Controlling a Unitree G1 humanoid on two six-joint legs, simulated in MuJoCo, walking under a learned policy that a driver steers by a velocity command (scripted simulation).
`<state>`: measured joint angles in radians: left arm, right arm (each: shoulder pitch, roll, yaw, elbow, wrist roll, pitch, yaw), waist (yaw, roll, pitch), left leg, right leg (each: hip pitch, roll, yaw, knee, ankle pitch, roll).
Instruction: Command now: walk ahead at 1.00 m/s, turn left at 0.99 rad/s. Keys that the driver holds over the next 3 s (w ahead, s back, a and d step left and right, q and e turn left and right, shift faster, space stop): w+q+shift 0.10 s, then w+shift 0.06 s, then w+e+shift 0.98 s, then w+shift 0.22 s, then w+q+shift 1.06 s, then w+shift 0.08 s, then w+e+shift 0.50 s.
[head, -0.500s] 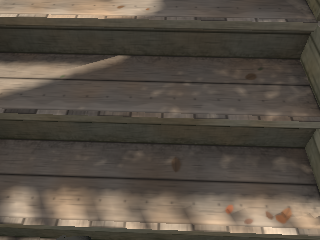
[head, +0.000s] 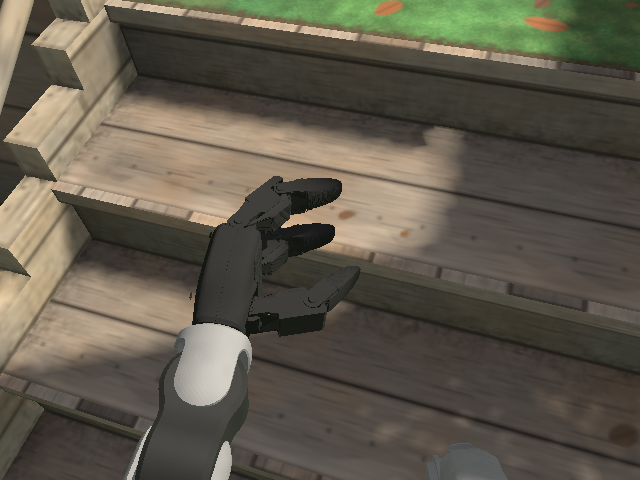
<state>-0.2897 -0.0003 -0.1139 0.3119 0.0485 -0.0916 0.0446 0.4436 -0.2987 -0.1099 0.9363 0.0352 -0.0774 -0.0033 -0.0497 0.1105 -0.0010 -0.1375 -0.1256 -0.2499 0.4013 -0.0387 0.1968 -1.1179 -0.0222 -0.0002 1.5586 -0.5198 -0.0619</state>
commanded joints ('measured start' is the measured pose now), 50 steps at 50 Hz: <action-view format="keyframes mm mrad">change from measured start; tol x64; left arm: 1 764 375 185 178 1 10 17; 50 609 358 220 437 -34 36 -35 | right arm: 1 -444 -240 -93 -281 -17 -81 9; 50 -423 197 125 -534 -151 -43 21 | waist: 1 463 -234 -482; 50 46 -145 49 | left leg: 1 -447 8 -2 642 1204 -111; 2 -500 -39 74 972 -58 -112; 8 -1195 41 132 1831 -275 -85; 15 -1253 38 345 1401 -568 -31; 21 477 521 -458 211 190 145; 26 -107 353 -214 20 -600 45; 38 -267 372 579 -542 -35 -77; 42 42 451 555 165 1552 -31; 45 -715 113 232 1223 -139 -195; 50 -1047 129 166 1924 -166 -146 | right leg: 1 1373 -58 164 -780 55 -31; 3 1313 -400 418 -803 1289 -98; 8 1111 -277 211 -1140 385 -13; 19 885 -162 -58 -1119 1913 -131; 21 688 125 68 -107 325 -36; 33 -218 -26 123 782 59 -100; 41 680 111 -244 -30 -1 -115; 46 871 -33 1005 -1356 -182 -149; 50 720 31 725 -1198 -48 -227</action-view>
